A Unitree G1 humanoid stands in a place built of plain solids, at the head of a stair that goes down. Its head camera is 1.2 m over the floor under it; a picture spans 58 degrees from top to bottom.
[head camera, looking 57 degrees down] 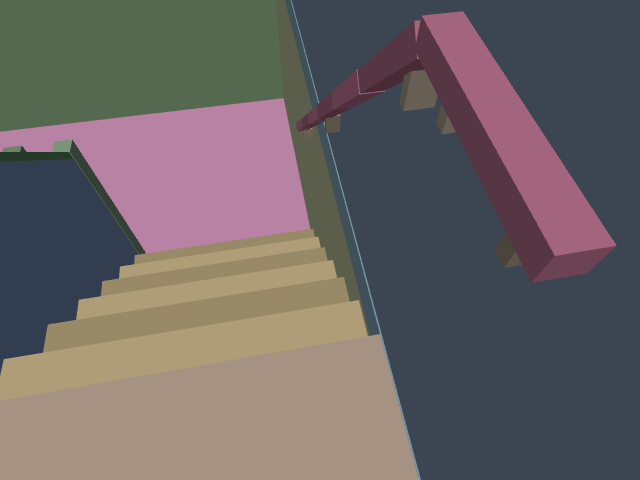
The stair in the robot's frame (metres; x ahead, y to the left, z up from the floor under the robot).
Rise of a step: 0.21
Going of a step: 0.21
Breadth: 1.20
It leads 10 degrees to the left of straight ahead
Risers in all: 7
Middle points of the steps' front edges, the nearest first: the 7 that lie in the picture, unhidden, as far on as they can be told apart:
0.35 0.41 0.00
0.55 0.45 -0.21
0.76 0.49 -0.42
0.96 0.52 -0.62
1.17 0.56 -0.83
1.38 0.60 -1.04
1.58 0.64 -1.25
